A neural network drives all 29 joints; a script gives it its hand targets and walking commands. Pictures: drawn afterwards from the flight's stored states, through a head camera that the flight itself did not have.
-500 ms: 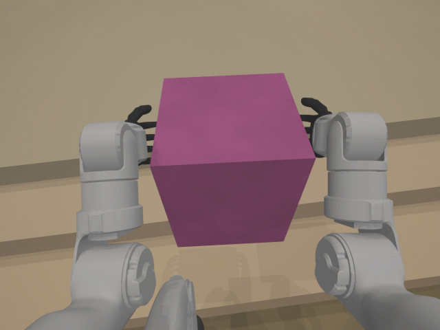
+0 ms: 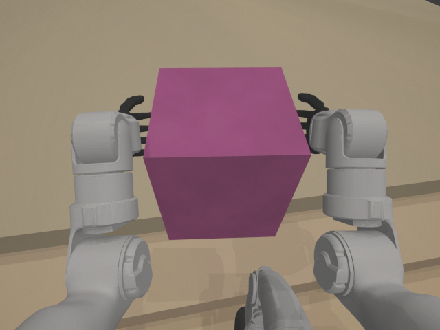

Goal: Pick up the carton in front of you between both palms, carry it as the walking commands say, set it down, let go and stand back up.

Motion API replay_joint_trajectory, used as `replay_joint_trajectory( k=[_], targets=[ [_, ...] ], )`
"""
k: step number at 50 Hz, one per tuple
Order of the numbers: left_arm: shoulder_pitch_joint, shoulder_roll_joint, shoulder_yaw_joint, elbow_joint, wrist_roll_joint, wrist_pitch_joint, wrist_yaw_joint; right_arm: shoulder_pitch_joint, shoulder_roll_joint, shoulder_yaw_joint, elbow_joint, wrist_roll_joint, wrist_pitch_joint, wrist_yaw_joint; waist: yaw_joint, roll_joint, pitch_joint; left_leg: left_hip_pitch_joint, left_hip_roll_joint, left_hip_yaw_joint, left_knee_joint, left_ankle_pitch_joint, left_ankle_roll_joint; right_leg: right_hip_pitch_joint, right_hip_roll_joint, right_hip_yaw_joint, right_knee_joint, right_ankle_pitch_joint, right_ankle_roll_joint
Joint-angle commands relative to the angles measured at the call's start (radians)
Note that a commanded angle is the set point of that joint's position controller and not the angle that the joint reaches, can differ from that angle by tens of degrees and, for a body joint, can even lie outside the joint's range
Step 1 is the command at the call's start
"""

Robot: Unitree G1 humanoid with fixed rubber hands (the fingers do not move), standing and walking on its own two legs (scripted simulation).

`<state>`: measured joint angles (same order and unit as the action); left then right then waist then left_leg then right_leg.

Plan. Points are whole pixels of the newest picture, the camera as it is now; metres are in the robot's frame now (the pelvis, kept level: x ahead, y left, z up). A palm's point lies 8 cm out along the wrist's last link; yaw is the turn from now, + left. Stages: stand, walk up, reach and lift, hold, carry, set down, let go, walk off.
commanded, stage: carry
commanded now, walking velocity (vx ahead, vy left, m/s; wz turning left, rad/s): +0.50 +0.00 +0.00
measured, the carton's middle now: (221, 159) +0.40 -0.01 +0.12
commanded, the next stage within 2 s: none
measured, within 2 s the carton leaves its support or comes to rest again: neither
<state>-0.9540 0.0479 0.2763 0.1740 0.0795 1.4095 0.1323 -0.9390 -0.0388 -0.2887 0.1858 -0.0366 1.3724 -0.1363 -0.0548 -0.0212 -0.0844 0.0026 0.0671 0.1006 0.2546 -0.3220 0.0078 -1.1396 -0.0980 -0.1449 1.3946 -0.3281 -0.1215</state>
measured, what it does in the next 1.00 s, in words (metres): climbs: right foot 0.11 m higher, then left foot 0.11 m higher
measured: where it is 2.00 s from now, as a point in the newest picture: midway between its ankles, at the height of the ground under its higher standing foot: (206, 128)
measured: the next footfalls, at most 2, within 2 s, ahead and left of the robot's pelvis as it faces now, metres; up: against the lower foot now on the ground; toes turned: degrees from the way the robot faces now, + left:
right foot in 0.04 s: +0.25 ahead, -0.12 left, +0.11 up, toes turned -6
left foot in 0.52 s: +0.52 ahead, +0.14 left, +0.23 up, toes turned +6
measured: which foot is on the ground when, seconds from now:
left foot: down 0.00-0.08, up 0.10-0.50, down 0.52-1.00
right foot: up 0.00-0.02, down 0.04-0.58, up 0.60-1.00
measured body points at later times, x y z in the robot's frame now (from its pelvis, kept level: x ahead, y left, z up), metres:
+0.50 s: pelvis +0.31 +0.01 +0.12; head +0.31 -0.01 +0.57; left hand +0.69 +0.16 +0.31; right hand +0.70 -0.14 +0.30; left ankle +0.48 +0.14 -0.44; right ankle +0.21 -0.11 -0.63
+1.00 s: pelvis +0.61 +0.01 +0.23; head +0.62 +0.04 +0.68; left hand +1.01 +0.16 +0.42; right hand +1.00 -0.14 +0.43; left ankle +0.48 +0.14 -0.52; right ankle +0.81 -0.11 -0.33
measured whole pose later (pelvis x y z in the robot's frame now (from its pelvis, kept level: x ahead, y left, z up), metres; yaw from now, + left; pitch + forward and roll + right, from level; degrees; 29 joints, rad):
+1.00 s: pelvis +0.61 +0.01 +0.23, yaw +0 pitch +4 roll -2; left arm -0.97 0.05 0.29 0.20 0.09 1.41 0.14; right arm -0.96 -0.04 -0.28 0.21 -0.05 1.38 -0.15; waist -0.07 -0.02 -0.09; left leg 0.00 0.09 0.10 0.26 -0.33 -0.01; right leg -1.14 -0.11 -0.13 1.39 -0.35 -0.11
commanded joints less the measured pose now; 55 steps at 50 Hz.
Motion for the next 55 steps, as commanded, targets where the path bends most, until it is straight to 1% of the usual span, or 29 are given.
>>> replay_joint_trajectory(
  k=[1, 2, 3, 4, 5, 6, 9, 11, 14, 18, 22, 24, 27, 28, 29, 30, 31, 32, 34, 36, 39, 42, 45, 48, 50, 52, 53, 54, 55],
  targets=[
    [-0.705, -1.051, -0.511, 0.039, -0.413, -0.026, -0.160, -0.723, 1.008, 0.452, 0.009, 0.406, 0.015, 0.260, 0.094, 0.325, -0.375, -0.017, 0.112, 0.074, 0.086, 1.495, 0.139, 0.558, 0.140, -0.160, -0.306, 0.166, -0.038],
    [-0.716, -1.083, -0.514, 0.034, -0.430, -0.031, -0.166, -0.719, 1.019, 0.439, 0.029, 0.385, 0.011, 0.260, 0.171, 0.339, -0.440, 0.044, 0.124, 0.091, 0.272, 1.630, 0.105, 0.670, 0.181, -0.168, -0.401, 0.173, -0.027],
    [-0.745, -1.109, -0.521, 0.038, -0.443, -0.042, -0.176, -0.720, 1.026, 0.429, 0.047, 0.358, 0.005, 0.260, 0.231, 0.231, -0.513, 0.027, 0.078, 0.097, 0.557, 1.559, 0.069, 0.868, 0.222, -0.170, -0.606, 0.208, -0.002],
    [-0.759, -1.146, -0.526, 0.021, -0.464, -0.058, -0.191, -0.726, 1.034, 0.428, 0.048, 0.345, -0.005, 0.258, 0.246, 0.097, -0.581, -0.167, 0.019, 0.024, 0.831, 1.089, 0.030, 1.153, 0.151, 0.039, -0.806, 0.405, -0.008],
    [-0.741, -1.174, -0.530, 0.012, -0.491, -0.075, -0.204, -0.660, 1.061, 0.406, 0.067, 0.314, -0.015, 0.256, 0.188, -0.233, -0.656, -0.603, -0.180, -0.054, 1.333, 0.054, -0.043, 1.454, -0.216, 0.658, -0.857, 0.986, -0.226],
    [-0.751, -1.199, -0.546, 0.001, -0.517, -0.087, -0.217, -0.630, 1.021, 0.379, 0.081, 0.285, -0.025, 0.247, 0.188, -0.149, -0.757, -0.639, -0.191, -0.268, 1.598, 0.055, -0.006, 1.425, -0.222, 0.782, -0.842, 1.076, -0.295],
    [-0.953, -1.270, -0.598, -0.190, -0.611, -0.122, -0.241, -0.715, 1.037, 0.394, -0.029, 0.274, -0.042, 0.224, 0.118, -0.031, -0.533, -0.844, -0.072, -0.246, 1.552, 0.062, 0.082, 1.210, -0.175, 0.649, -0.887, 0.256, -0.178],
    [-0.959, -1.284, -0.613, -0.238, -0.631, -0.124, -0.247, -0.721, 1.017, 0.415, -0.091, 0.274, -0.047, 0.204, 0.100, -0.017, -0.457, -0.879, -0.034, -0.205, 1.490, 0.043, 0.105, 1.137, -0.165, 0.565, -0.947, 0.055, -0.147],
    [-0.876, -1.247, -0.610, -0.226, -0.596, -0.109, -0.240, -0.684, 1.010, 0.477, -0.124, 0.287, -0.046, 0.189, 0.120, -0.019, -0.445, -0.953, -0.020, -0.090, 1.422, -0.029, 0.098, 1.159, -0.188, 0.458, -0.989, 0.215, -0.168],
    [-0.774, -1.131, -0.579, -0.191, -0.528, -0.077, -0.224, -0.671, 1.012, 0.536, -0.117, 0.318, -0.020, 0.189, 0.180, -0.039, -0.407, -1.463, 0.023, -0.136, 1.748, -0.213, 0.118, 1.493, -0.268, 0.530, -1.010, 0.230, -0.193],
    [-0.739, -1.079, -0.553, -0.119, -0.487, -0.051, -0.237, -0.676, 0.996, 0.548, -0.057, 0.334, -0.002, 0.192, 0.125, -0.049, -0.285, -1.210, 0.069, -0.002, 1.321, -0.107, 0.086, 1.202, -0.121, 0.274, -1.178, 0.137, -0.094],
    [-0.726, -1.056, -0.517, -0.062, -0.476, -0.041, -0.245, -0.691, 1.029, 0.552, -0.014, 0.349, 0.002, 0.193, 0.090, -0.194, -0.283, -0.819, 0.030, 0.088, 1.015, 0.027, 0.100, 0.972, -0.065, 0.060, -1.239, 0.462, -0.071],
    [-0.678, -1.063, -0.444, 0.032, -0.436, -0.036, -0.250, -0.675, 1.087, 0.527, 0.060, 0.387, -0.005, 0.197, -0.039, -0.288, -0.434, -0.488, -0.121, 0.211, 0.771, 0.104, 0.122, 1.119, -0.094, -0.049, -0.918, 1.490, -0.030],
    [-0.708, -1.073, -0.435, 0.044, -0.412, -0.040, -0.248, -0.695, 1.106, 0.527, 0.057, 0.396, -0.019, 0.203, -0.104, -0.156, -0.518, -0.289, -0.157, 0.184, 0.543, 0.216, 0.118, 1.140, -0.044, -0.073, -0.600, 1.536, 0.019],
    [-0.705, -1.063, -0.435, 0.052, -0.389, -0.050, -0.247, -0.699, 1.137, 0.537, 0.046, 0.417, -0.031, 0.211, -0.126, -0.107, -0.562, -0.071, -0.111, 0.004, 0.316, 0.291, 0.115, 0.978, -0.014, 0.008, -0.362, 1.134, 0.066],
    [-0.646, -1.091, -0.422, 0.059, -0.376, -0.058, -0.245, -0.723, 1.136, 0.540, 0.028, 0.437, -0.047, 0.217, -0.064, 0.261, -0.631, 0.252, 0.231, -0.598, 0.257, 0.919, 0.301, 0.546, 0.169, 0.082, 0.065, 0.082, 0.143],
    [-0.647, -1.078, -0.413, 0.057, -0.355, -0.067, -0.239, -0.727, 1.185, 0.555, -0.006, 0.460, -0.059, 0.226, -0.062, 0.256, -0.712, 0.297, 0.253, -0.722, 0.311, 1.136, 0.378, 0.465, 0.208, 0.299, 0.369, 0.025, 0.107],
    [-0.661, -1.083, -0.406, 0.032, -0.345, -0.074, -0.233, -0.805, 1.194, 0.562, -0.091, 0.487, -0.072, 0.236, -0.057, 0.189, -0.705, 0.291, 0.250, -0.684, 0.332, 0.843, 0.376, 0.367, 0.187, 0.326, 0.463, 0.025, 0.080],
    [-0.754, -1.073, -0.420, -0.081, -0.352, -0.078, -0.213, -0.935, 1.236, 0.604, -0.230, 0.543, -0.083, 0.244, -0.029, 0.114, -0.514, 0.154, 0.223, -0.611, 0.278, 0.275, 0.271, 0.205, 0.110, 0.296, 0.405, 0.041, 0.029],
    [-0.757, -1.052, -0.461, -0.146, -0.362, -0.074, -0.188, -0.953, 1.237, 0.622, -0.280, 0.569, -0.077, 0.247, -0.013, 0.092, -0.459, 0.099, 0.209, -0.500, 0.211, 0.103, 0.231, 0.184, 0.068, 0.252, 0.345, 0.039, 0.010],
    [-0.710, -1.021, -0.494, -0.164, -0.356, -0.066, -0.164, -0.889, 1.186, 0.626, -0.267, 0.551, -0.052, 0.238, -0.029, 0.042, -0.435, 0.141, 0.228, -0.423, 0.169, 0.241, 0.239, 0.087, 0.048, 0.156, 0.235, -0.020, 0.019],
    [-0.662, -1.000, -0.512, -0.093, -0.354, -0.041, -0.162, -0.785, 1.097, 0.583, -0.190, 0.488, -0.023, 0.234, -0.083, 0.117, -0.410, 0.353, 0.293, -0.458, 0.136, 0.320, 0.291, -0.264, 0.023, 0.146, 0.540, -0.166, 0.009],
    [-0.670, -0.981, -0.516, -0.047, -0.356, -0.028, -0.164, -0.769, 1.051, 0.554, -0.111, 0.462, -0.007, 0.250, -0.042, 0.091, -0.259, 0.240, 0.220, -0.328, 0.017, 0.158, 0.210, -0.310, -0.022, 0.108, 0.381, -0.185, 0.024],
    [-0.701, -1.007, -0.497, 0.017, -0.376, -0.020, -0.164, -0.763, 1.033, 0.504, -0.036, 0.442, 0.007, 0.262, -0.008, 0.156, -0.227, -0.035, 0.130, -0.088, -0.128, 0.360, 0.182, 0.111, -0.010, -0.022, -0.033, -0.023, 0.018],
    [-0.715, -1.045, -0.491, 0.063, -0.399, -0.022, -0.168, -0.750, 1.030, 0.462, 0.014, 0.427, 0.012, 0.263, 0.023, 0.235, -0.261, -0.094, 0.109, 0.031, -0.097, 0.877, 0.157, 0.407, 0.058, -0.124, -0.248, 0.094, -0.018],
    [-0.701, -1.082, -0.482, 0.089, -0.410, -0.029, -0.171, -0.717, 1.028, 0.431, 0.059, 0.381, 0.011, 0.260, 0.113, 0.329, -0.367, 0.032, 0.137, 0.077, 0.142, 1.439, 0.102, 0.596, 0.160, -0.170, -0.389, 0.110, -0.020],
    [-0.708, -1.107, -0.484, 0.089, -0.424, -0.035, -0.178, -0.708, 1.029, 0.416, 0.076, 0.358, 0.004, 0.258, 0.195, 0.343, -0.430, 0.055, 0.123, 0.091, 0.395, 1.485, 0.063, 0.758, 0.196, -0.143, -0.565, 0.158, -0.003],
    [-0.721, -1.128, -0.481, 0.080, -0.435, -0.046, -0.190, -0.695, 1.018, 0.406, 0.086, 0.338, -0.004, 0.256, 0.238, 0.258, -0.519, -0.070, 0.079, 0.058, 0.685, 1.145, 0.036, 0.998, 0.172, -0.016, -0.726, 0.168, 0.019],
    [-0.749, -1.145, -0.492, 0.058, -0.456, -0.066, -0.201, -0.649, 1.056, 0.390, 0.089, 0.304, -0.016, 0.255, 0.165, -0.122, -0.640, -0.465, -0.086, -0.012, 1.077, 0.291, -0.028, 1.300, -0.166, 0.629, -0.836, 0.319, -0.141]
  ],
)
